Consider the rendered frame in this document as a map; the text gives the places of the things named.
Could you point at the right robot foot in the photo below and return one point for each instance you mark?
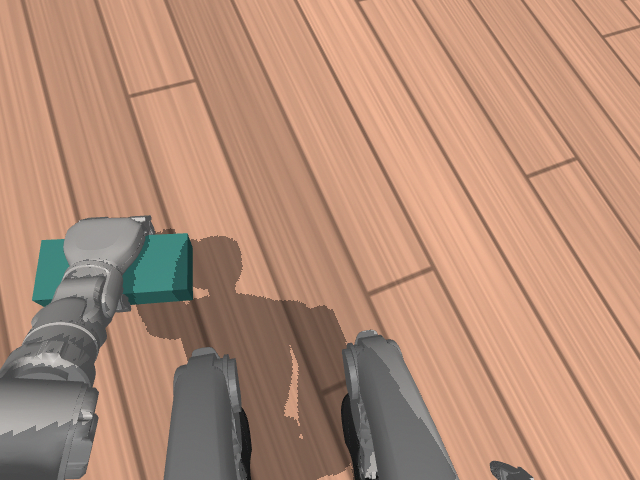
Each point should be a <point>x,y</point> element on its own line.
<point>351,439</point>

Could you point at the carton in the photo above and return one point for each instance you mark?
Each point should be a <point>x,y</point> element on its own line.
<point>162,272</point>

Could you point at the left robot arm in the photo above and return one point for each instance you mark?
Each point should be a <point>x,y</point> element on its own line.
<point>47,398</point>

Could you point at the right robot hand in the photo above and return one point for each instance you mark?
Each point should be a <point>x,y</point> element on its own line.
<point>503,471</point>

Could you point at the left robot hand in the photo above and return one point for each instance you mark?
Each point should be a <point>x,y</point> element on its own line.
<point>115,241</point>

